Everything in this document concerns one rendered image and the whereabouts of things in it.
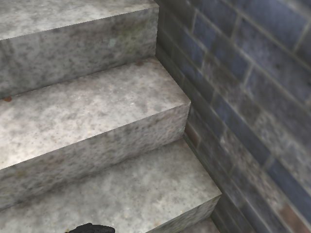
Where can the left robot hand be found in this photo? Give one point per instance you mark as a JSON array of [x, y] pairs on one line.
[[92, 228]]

